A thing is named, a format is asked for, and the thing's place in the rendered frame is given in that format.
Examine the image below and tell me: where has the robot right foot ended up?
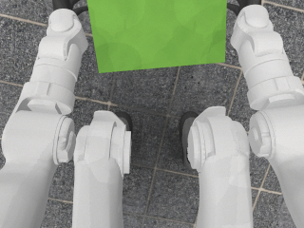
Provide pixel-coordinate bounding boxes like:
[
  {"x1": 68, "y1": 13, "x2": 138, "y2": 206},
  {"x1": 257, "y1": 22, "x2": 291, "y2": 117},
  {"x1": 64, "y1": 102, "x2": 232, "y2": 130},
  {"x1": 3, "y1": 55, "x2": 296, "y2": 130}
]
[{"x1": 180, "y1": 111, "x2": 198, "y2": 171}]

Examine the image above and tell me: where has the robot left hand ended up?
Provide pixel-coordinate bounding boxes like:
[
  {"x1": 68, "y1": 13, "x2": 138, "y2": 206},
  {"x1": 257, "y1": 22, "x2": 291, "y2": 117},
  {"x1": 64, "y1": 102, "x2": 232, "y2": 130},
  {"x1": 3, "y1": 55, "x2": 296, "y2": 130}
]
[{"x1": 52, "y1": 0, "x2": 88, "y2": 16}]

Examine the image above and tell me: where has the robot left shin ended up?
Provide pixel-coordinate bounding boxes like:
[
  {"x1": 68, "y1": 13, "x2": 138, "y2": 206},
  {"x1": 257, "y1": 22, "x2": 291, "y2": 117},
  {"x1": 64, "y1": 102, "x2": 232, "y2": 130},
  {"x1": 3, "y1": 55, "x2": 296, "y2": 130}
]
[{"x1": 73, "y1": 110, "x2": 124, "y2": 166}]

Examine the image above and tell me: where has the left robot upper arm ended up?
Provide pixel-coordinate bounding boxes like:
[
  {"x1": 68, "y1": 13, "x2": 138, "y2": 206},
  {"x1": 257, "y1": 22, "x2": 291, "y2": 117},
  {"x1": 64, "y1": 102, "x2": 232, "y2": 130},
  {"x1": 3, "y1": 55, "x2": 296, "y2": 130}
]
[{"x1": 0, "y1": 110, "x2": 76, "y2": 228}]

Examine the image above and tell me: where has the robot left forearm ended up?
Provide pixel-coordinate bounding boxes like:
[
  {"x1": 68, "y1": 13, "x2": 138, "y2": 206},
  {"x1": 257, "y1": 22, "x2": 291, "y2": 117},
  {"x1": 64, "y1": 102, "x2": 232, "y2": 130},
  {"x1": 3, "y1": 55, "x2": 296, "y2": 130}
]
[{"x1": 1, "y1": 9, "x2": 88, "y2": 157}]

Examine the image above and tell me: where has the robot right forearm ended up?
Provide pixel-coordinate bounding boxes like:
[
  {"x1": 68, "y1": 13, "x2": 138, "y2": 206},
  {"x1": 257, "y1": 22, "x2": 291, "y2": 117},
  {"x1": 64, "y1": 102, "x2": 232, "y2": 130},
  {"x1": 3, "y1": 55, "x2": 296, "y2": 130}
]
[{"x1": 230, "y1": 4, "x2": 304, "y2": 111}]

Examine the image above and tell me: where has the robot right hand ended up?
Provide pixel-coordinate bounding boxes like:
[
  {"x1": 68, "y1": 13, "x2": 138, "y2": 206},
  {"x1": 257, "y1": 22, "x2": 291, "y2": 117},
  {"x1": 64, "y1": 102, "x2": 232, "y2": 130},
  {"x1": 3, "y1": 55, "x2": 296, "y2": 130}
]
[{"x1": 226, "y1": 0, "x2": 262, "y2": 17}]

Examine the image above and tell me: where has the carton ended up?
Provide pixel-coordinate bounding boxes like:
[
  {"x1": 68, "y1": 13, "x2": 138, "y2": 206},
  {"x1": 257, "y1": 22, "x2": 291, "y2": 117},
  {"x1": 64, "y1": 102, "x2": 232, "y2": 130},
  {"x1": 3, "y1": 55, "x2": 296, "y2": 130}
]
[{"x1": 86, "y1": 0, "x2": 227, "y2": 73}]

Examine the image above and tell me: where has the right robot upper arm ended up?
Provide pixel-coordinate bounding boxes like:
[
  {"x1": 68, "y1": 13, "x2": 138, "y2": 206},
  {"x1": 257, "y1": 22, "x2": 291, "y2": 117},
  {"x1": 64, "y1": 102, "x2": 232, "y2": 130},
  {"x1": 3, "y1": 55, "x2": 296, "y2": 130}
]
[{"x1": 248, "y1": 104, "x2": 304, "y2": 228}]

